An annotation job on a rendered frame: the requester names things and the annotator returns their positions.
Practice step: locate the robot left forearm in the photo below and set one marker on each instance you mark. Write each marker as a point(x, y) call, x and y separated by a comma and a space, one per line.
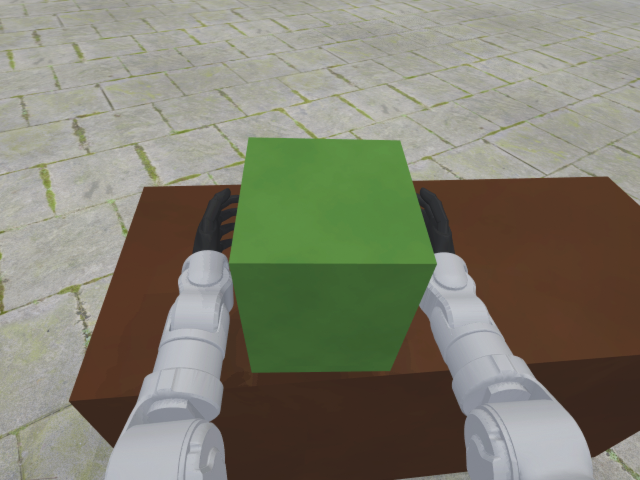
point(185, 383)

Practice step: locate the robot right hand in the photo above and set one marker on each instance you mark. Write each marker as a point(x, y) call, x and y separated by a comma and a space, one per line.
point(436, 222)

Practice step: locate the carton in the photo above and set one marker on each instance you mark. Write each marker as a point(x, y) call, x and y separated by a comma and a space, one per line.
point(330, 256)

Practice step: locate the robot right forearm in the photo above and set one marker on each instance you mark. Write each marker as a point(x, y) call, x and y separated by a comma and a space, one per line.
point(483, 368)

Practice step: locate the pedestal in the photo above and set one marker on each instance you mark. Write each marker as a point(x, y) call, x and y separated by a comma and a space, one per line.
point(556, 261)

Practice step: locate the robot left hand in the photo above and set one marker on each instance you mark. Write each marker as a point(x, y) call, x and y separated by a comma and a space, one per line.
point(209, 232)

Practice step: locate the robot left upper arm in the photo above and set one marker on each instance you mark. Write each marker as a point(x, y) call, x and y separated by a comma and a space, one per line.
point(190, 449)

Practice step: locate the robot right upper arm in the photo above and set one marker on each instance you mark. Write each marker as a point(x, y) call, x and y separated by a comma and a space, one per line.
point(524, 440)

